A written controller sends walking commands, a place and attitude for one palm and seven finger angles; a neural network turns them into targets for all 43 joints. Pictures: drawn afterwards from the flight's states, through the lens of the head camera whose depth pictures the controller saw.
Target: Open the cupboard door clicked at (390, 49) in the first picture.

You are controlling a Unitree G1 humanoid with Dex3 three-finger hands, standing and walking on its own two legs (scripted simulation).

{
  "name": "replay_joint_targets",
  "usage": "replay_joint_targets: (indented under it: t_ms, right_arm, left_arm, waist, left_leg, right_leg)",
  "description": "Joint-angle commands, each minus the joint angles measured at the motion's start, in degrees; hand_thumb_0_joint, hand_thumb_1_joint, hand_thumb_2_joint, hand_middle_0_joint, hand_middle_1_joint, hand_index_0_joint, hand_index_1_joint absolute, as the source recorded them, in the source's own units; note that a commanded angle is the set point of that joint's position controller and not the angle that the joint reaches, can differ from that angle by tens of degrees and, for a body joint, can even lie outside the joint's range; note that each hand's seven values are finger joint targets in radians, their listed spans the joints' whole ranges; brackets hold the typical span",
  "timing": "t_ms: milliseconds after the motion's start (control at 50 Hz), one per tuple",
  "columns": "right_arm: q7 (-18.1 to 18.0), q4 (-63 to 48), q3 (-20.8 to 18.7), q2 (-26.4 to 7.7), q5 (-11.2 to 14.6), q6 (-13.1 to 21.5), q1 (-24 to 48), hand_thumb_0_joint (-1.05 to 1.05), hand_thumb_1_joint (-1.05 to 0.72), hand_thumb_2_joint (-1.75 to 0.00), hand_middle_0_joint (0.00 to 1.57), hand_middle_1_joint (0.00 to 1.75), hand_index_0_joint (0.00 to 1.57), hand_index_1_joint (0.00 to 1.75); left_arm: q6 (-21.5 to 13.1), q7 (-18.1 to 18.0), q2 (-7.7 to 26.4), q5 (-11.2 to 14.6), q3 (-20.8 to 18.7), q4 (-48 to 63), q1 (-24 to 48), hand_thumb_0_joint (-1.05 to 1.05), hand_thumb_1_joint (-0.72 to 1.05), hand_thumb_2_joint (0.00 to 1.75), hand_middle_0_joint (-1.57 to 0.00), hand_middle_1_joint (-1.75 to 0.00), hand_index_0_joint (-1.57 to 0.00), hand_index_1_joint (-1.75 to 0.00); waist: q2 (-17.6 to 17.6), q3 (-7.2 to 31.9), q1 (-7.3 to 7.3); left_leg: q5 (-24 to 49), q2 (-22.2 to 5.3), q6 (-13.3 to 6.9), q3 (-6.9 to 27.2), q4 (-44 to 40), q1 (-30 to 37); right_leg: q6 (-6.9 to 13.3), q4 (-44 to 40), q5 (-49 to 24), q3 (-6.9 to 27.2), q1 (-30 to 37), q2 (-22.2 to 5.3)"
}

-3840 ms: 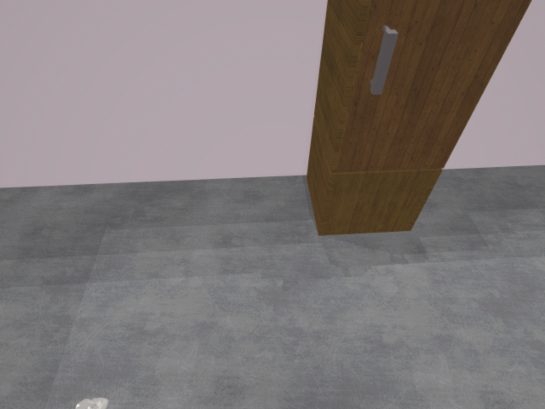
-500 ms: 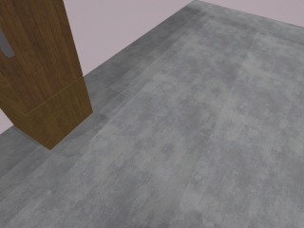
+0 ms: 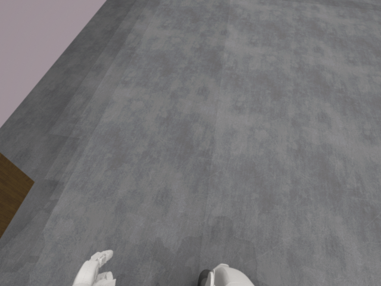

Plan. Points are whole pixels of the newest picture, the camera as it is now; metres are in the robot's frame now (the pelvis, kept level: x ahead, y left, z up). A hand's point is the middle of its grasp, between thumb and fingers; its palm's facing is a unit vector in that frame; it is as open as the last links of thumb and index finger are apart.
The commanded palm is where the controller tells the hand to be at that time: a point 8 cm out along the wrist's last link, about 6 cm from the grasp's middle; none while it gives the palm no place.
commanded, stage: walk to a spot facing it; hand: left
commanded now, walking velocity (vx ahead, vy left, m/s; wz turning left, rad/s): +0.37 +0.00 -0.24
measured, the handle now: out of the picture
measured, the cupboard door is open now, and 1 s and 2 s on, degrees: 0 0 0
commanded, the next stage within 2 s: turn to face it in 0.70 s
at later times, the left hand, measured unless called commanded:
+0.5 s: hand (102, 255) +0.21 +0.22 -0.17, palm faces -0.01 -0.99 -0.16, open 7.3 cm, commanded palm none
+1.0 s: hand (162, 132) +0.58 +0.10 -0.14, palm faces -0.33 -0.92 -0.21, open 7.4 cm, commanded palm none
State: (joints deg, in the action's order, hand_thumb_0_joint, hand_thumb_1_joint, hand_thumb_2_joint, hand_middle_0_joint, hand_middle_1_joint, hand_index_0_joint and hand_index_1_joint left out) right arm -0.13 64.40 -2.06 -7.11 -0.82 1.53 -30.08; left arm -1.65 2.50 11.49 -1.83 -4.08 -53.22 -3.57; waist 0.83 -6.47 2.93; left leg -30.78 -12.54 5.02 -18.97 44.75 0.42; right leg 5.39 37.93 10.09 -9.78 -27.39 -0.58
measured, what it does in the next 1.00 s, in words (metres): walks ahead, turning right: left foot, then right foot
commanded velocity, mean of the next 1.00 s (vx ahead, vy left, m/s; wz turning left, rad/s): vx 0.21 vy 0.00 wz -0.15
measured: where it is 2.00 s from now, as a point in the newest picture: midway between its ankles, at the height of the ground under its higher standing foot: (197, 228)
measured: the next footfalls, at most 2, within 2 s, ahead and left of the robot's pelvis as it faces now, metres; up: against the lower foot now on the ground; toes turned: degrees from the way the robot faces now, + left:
left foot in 0.44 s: +0.35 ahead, +0.13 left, +0.00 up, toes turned +3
right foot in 0.92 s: +0.46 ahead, -0.17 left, +0.00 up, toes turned -28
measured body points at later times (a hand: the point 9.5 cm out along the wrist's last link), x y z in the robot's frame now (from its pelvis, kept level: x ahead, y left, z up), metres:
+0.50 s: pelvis +0.23 +0.04 +0.01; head +0.24 +0.06 +0.46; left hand +0.21 +0.27 -0.15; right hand +0.34 -0.20 -0.10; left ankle +0.31 +0.13 -0.71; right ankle +0.11 -0.07 -0.67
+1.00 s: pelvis +0.40 -0.03 +0.01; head +0.43 -0.05 +0.46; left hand +0.59 +0.15 -0.13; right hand +0.25 -0.21 -0.14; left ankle +0.32 +0.13 -0.67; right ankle +0.42 -0.15 -0.71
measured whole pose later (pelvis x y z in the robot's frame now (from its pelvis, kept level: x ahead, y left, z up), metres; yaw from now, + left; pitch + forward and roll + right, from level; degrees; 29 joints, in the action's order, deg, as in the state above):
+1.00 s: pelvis +0.40 -0.03 +0.01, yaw -17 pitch +0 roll -1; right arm -1.0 64.4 -2.5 -8.2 -0.2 -0.4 -22.9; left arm -3.1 -0.3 9.8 -1.2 -2.8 -56.6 -4.4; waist -1.5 -5.2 4.0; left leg -33.1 -8.8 2.9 -8.4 53.1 -12.6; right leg 2.3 37.5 14.6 -10.1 -23.0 -4.0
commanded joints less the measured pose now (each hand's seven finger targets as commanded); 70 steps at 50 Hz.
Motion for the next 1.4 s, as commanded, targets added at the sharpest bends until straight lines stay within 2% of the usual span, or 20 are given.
replay_joint_targets:
  t_ms: [0, 40, 100, 340, 400, 440, 500, 600, 800, 860, 880, 920, 980, 1040, 1220, 1240, 1260, 1280, 1300, 1380]
  right_arm:
    - [-0.78, -10.68, -1.97, -7.75, 0.74, 2.69, 9.78, 0.00, -0.90, -0.90, 0.20, 0.30, 0.20, 0.30]
    - [-0.72, -9.21, -1.85, -7.43, -0.40, 1.85, 11.48, 0.00, -0.90, -0.90, 0.20, 0.30, 0.20, 0.30]
    - [-0.45, -6.98, -1.26, -5.05, -1.07, -0.01, 5.38, 0.00, -0.90, -0.90, 0.20, 0.30, 0.20, 0.30]
    - [1.79, -13.44, -1.38, -6.40, -0.55, 1.57, 23.95, 0.00, -0.90, -0.90, 0.20, 0.30, 0.20, 0.30]
    - [0.69, -9.90, -2.33, -9.55, -0.99, 2.44, 13.35, 0.00, -0.90, -0.90, 0.20, 0.30, 0.20, 0.30]
    - [-0.09, -6.89, -4.39, -20.05, -1.60, 2.47, -0.49, 0.00, -0.90, -0.90, 0.20, 0.30, 0.20, 0.30]
    - [-0.89, -8.98, -2.13, -11.36, -0.91, 2.66, 9.62, 0.00, -0.90, -0.90, 0.20, 0.30, 0.20, 0.30]
    - [-1.52, -8.43, -1.93, -7.30, -0.65, 3.67, 12.18, 0.00, -0.90, -0.90, 0.20, 0.30, 0.20, 0.30]
    - [-1.39, -5.70, -2.61, -10.15, -1.01, 1.91, 6.69, 0.00, -0.90, -0.90, 0.20, 0.30, 0.20, 0.30]
    - [-1.33, -4.36, -2.29, -10.10, -0.64, 1.38, 6.87, 0.00, -0.90, -0.90, 0.20, 0.30, 0.20, 0.30]
    - [-1.01, -3.91, -1.86, -9.04, -0.24, 1.48, 6.23, 0.00, -0.90, -0.90, 0.20, 0.30, 0.20, 0.30]
    - [-0.99, -4.80, -0.68, -3.89, 0.84, 1.08, 3.25, 0.00, -0.90, -0.90, 0.20, 0.30, 0.20, 0.30]
    - [-1.53, -5.90, -0.90, -5.00, 0.60, -0.96, 8.70, 0.00, -0.90, -0.90, 0.20, 0.30, 0.20, 0.30]
    - [-0.72, -5.45, -1.18, -3.96, 0.27, -2.78, 7.67, 0.00, -0.90, -0.90, 0.20, 0.30, 0.20, 0.30]
    - [1.00, -9.85, -2.65, -6.76, -0.67, -3.16, 8.29, 0.00, -0.90, -0.90, 0.20, 0.30, 0.20, 0.30]
    - [1.13, -9.98, -3.28, -9.26, -0.83, -2.83, 6.22, 0.00, -0.90, -0.90, 0.20, 0.30, 0.20, 0.30]
    - [0.91, -11.33, -4.64, -15.61, -1.22, -2.25, 5.03, 0.00, -0.90, -0.90, 0.20, 0.30, 0.20, 0.30]
    - [0.25, -11.52, -5.22, -18.65, -1.51, -1.91, 3.76, 0.00, -0.90, -0.90, 0.20, 0.30, 0.20, 0.30]
    - [-0.44, -11.41, -5.16, -18.53, -1.18, -1.77, 6.01, 0.00, -0.90, -0.90, 0.20, 0.30, 0.20, 0.30]
    - [-1.01, -14.85, -3.45, -13.87, -0.69, -0.62, 15.64, 0.00, -0.90, -0.90, 0.20, 0.30, 0.20, 0.30]
  left_arm:
    - [-0.61, -2.23, 16.90, 1.46, -4.02, -2.22, -20.24, 0.00, 0.90, 0.90, -0.20, -0.30, -0.20, -0.30]
    - [-1.13, -2.75, 9.79, 1.33, -1.85, -0.89, -11.57, 0.00, 0.90, 0.90, -0.20, -0.30, -0.20, -0.30]
    - [-2.27, -2.90, 6.96, 0.50, -0.72, -1.37, -8.98, 0.00, 0.90, 0.90, -0.20, -0.30, -0.20, -0.30]
    - [-2.78, -3.01, 7.71, 0.50, -0.36, -5.18, -16.73, 0.00, 0.90, 0.90, -0.20, -0.30, -0.20, -0.30]
    - [-2.46, -2.90, 6.98, 0.98, -0.57, -5.06, -15.81, 0.00, 0.90, 0.90, -0.20, -0.30, -0.20, -0.30]
    - [-2.69, -1.97, 2.85, 1.54, 0.16, -2.98, -16.98, 0.00, 0.90, 0.90, -0.20, -0.30, -0.20, -0.30]
    - [-1.55, -1.46, 3.51, 0.51, -0.86, -3.10, -11.21, 0.00, 0.90, 0.90, -0.20, -0.30, -0.20, -0.30]
    - [1.75, -0.85, -0.33, -0.17, -1.67, -3.78, -15.68, 0.00, 0.90, 0.90, -0.20, -0.30, -0.20, -0.30]
    - [1.97, -0.59, -1.27, 0.15, -0.73, 1.24, -3.39, 0.00, 0.90, 0.90, -0.20, -0.30, -0.20, -0.30]
    - [0.29, -1.74, -0.16, -0.24, -0.15, -1.87, -11.44, 0.00, 0.90, 0.90, -0.20, -0.30, -0.20, -0.30]
    - [-0.74, -2.30, 2.66, -0.37, -0.30, -4.07, -16.46, 0.00, 0.90, 0.90, -0.20, -0.30, -0.20, -0.30]
    - [-2.05, -3.31, 11.53, 0.64, -1.34, -7.55, -24.13, 0.00, 0.90, 0.90, -0.20, -0.30, -0.20, -0.30]
    - [-0.91, -4.39, 9.03, 0.86, -0.74, -4.33, -13.51, 0.00, 0.90, 0.90, -0.20, -0.30, -0.20, -0.30]
    - [-0.01, -5.03, 6.74, 0.43, -0.13, -1.73, -5.32, 0.00, 0.90, 0.90, -0.20, -0.30, -0.20, -0.30]
    - [2.35, -4.57, 7.71, 0.45, -2.00, 2.50, -1.98, 0.00, 0.90, 0.90, -0.20, -0.30, -0.20, -0.30]
    - [2.89, -4.35, 6.14, 0.77, -1.77, 3.18, -2.29, 0.00, 0.90, 0.90, -0.20, -0.30, -0.20, -0.30]
    - [3.48, -3.88, 2.73, 1.38, -1.43, 5.12, -4.00, 0.00, 0.90, 0.90, -0.20, -0.30, -0.20, -0.30]
    - [3.49, -3.86, 2.68, 0.80, -0.89, 7.47, -0.03, 0.00, 0.90, 0.90, -0.20, -0.30, -0.20, -0.30]
    - [3.54, -4.00, 2.39, 0.44, -1.26, 7.40, 0.24, 0.00, 0.90, 0.90, -0.20, -0.30, -0.20, -0.30]
    - [3.00, -2.95, 4.62, 0.51, -1.91, 3.83, -4.82, 0.00, 0.90, 0.90, -0.20, -0.30, -0.20, -0.30]
  waist:
    - [6.46, 17.32, -10.11]
    - [-2.10, 6.67, -5.31]
    - [1.87, 6.65, -0.53]
    - [4.27, 1.44, -4.56]
    - [-0.38, 4.87, 0.89]
    - [-20.62, 14.06, 4.08]
    - [-6.83, 3.05, 0.72]
    - [-7.10, 2.78, -3.83]
    - [-10.70, 1.52, -0.18]
    - [-9.41, 7.32, -4.03]
    - [-5.67, 11.59, -6.34]
    - [9.28, 22.73, -7.50]
    - [9.38, 14.64, -6.19]
    - [6.12, 8.57, -1.95]
    - [6.45, 5.71, 0.52]
    - [-4.08, 6.11, 1.44]
    - [-22.62, 4.50, 1.80]
    - [-21.86, 5.34, 3.78]
    - [-18.99, 7.55, 2.14]
    - [-8.22, 10.00, -1.98]
  left_leg:
    - [3.47, 4.30, -3.02, 17.12, 42.28, -39.74]
    - [11.00, 0.33, -3.33, 17.97, 34.58, -35.62]
    - [13.43, 0.77, -2.26, 16.15, 25.10, -30.43]
    - [18.85, 5.54, -3.25, 13.13, -6.67, -26.24]
    - [20.65, 7.62, -4.51, 12.27, -16.13, -5.81]
    - [19.18, -15.99, -13.14, 40.91, -27.72, 11.66]
    - [8.90, -13.55, -11.82, 33.42, -33.64, -5.82]
    - [21.50, -8.27, -9.56, 14.21, -33.89, -12.29]
    - [46.96, -7.42, -10.41, 3.00, -24.90, -4.29]
    - [53.83, -5.75, -8.53, 3.63, -13.59, -4.55]
    - [48.26, -3.27, -6.29, 3.87, -6.42, -8.18]
    - [-5.31, 6.64, -2.51, 9.44, 15.31, -25.30]
    - [-3.11, 5.46, -2.44, 17.92, 25.16, -30.16]
    - [2.03, 5.12, -1.99, 17.10, 19.95, -26.35]
    - [16.07, 7.43, -2.64, 9.83, -5.78, -16.98]
    - [19.51, 5.51, -3.89, 15.16, -13.89, -14.12]
    - [27.21, -7.25, -10.02, 37.06, -25.13, -13.35]
    - [27.75, -13.51, -15.52, 48.21, -30.54, -15.19]
    - [23.29, -11.65, -14.80, 48.05, -30.55, -14.67]
    - [28.14, -2.40, -11.93, 32.63, -27.06, -12.75]
  right_leg:
    - [10.35, -21.19, 0.62, 40.97, 37.33, -24.00]
    - [7.49, -22.40, -0.08, 28.74, 19.10, -18.61]
    - [5.22, -23.79, -5.50, 18.27, 10.90, -13.25]
    - [4.43, -22.48, -6.84, 19.29, 17.91, -12.60]
    - [1.44, -6.99, -13.70, 15.61, 11.50, -7.70]
    - [-3.34, 26.29, 20.99, 6.13, -6.19, 2.60]
    - [-3.50, 36.43, 11.76, 11.49, -10.36, -4.54]
    - [-6.06, 33.02, 2.95, 9.35, -7.20, -6.37]
    - [-6.64, 4.83, 1.89, 1.72, -3.41, -3.64]
    - [-5.06, -6.56, -4.45, -0.36, 11.94, -0.16]
    - [-4.98, -11.33, -13.89, 1.39, 22.29, -2.45]
    - [4.54, -7.20, -60.43, 19.35, 42.05, -25.32]
    - [6.30, -13.25, -43.65, 16.65, 29.35, -24.98]
    - [2.59, -16.93, -26.94, 7.17, 15.94, -21.91]
    - [-2.71, -8.11, 2.56, -1.94, 7.46, -19.45]
    - [-4.72, 0.66, 8.57, -3.00, 4.15, -16.27]
    - [-9.55, 14.90, 24.95, -4.48, -6.27, -7.86]
    - [-9.51, 27.92, 28.94, 2.53, -8.16, -4.80]
    - [-8.91, 33.97, 24.13, 8.05, -10.66, -5.17]
    - [-10.04, 32.77, 9.77, 9.59, -7.36, -6.06]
